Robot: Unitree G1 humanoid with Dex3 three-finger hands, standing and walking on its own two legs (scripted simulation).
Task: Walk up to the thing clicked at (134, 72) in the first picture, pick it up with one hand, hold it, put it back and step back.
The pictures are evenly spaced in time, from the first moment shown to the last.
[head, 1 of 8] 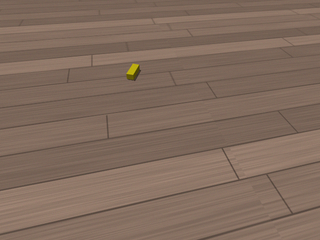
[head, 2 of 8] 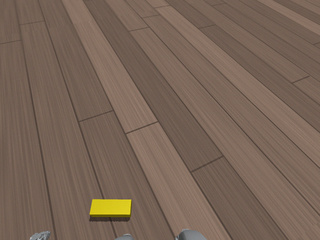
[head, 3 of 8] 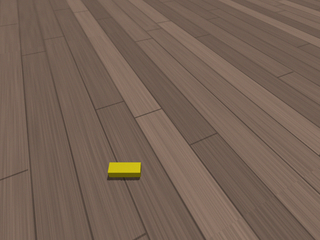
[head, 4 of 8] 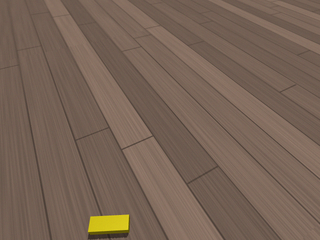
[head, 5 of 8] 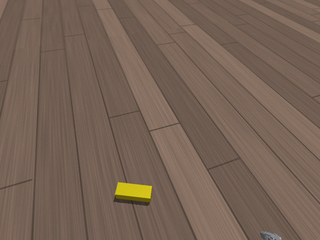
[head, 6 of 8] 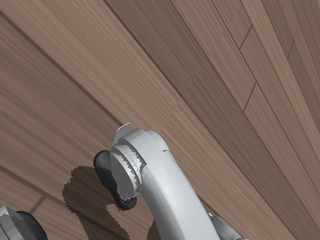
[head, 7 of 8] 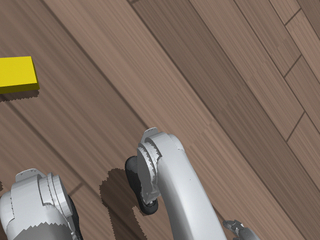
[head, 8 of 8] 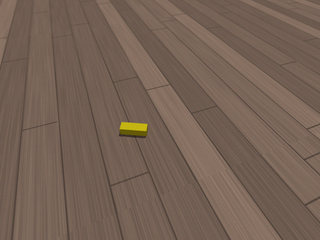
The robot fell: no
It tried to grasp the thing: yes
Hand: left
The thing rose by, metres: 0.67
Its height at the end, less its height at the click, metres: +0.00
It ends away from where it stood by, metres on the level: 0.03
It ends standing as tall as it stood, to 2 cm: yes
